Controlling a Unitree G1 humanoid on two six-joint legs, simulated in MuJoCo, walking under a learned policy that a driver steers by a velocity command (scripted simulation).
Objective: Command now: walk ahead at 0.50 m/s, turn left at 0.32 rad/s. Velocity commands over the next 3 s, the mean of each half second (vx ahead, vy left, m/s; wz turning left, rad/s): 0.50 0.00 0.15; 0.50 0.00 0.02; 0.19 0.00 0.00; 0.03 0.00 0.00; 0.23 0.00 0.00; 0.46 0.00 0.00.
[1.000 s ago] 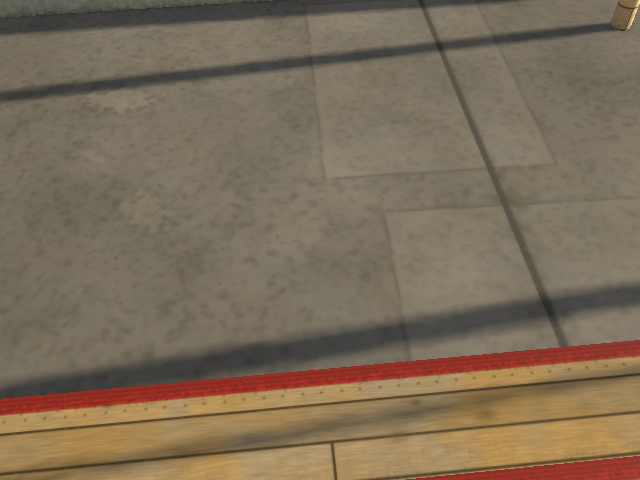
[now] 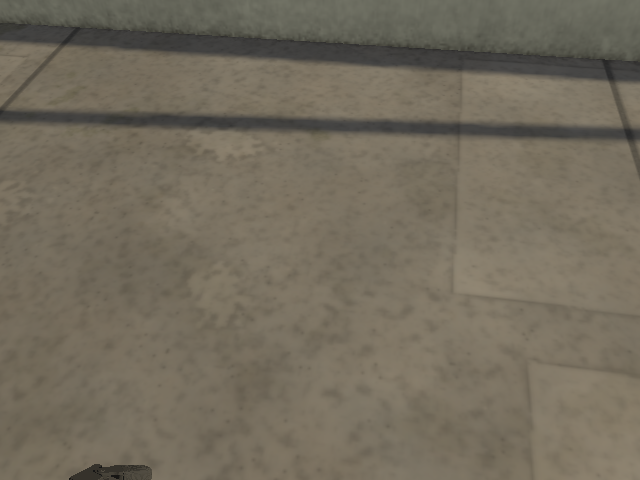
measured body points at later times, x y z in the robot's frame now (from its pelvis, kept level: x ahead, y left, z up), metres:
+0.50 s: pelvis +0.24 -0.03 -0.04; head +0.25 -0.02 +0.41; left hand +0.11 +0.20 -0.18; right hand +0.49 -0.23 -0.13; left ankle +0.35 +0.12 -0.73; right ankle +0.09 -0.13 -0.76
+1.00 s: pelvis +0.55 +0.08 -0.16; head +0.59 +0.09 +0.29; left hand +0.67 +0.33 -0.29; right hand +0.49 -0.17 -0.30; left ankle +0.54 +0.16 -0.90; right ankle +0.69 -0.05 -0.83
